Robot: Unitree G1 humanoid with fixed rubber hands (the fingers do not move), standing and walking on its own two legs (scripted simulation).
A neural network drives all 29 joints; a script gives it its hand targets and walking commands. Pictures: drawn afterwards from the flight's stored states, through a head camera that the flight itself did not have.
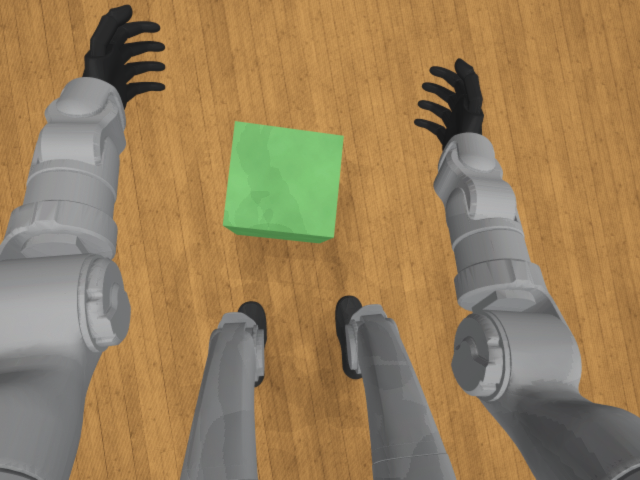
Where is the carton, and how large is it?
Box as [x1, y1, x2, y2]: [223, 121, 343, 242]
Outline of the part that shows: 235,121 223,225 237,234 311,242 321,242 333,237 343,136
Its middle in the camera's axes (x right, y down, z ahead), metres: -0.08 -0.11 +0.85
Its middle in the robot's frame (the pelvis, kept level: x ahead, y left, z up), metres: +0.49 +0.01 -0.51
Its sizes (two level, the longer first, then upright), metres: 0.210 0.200 0.250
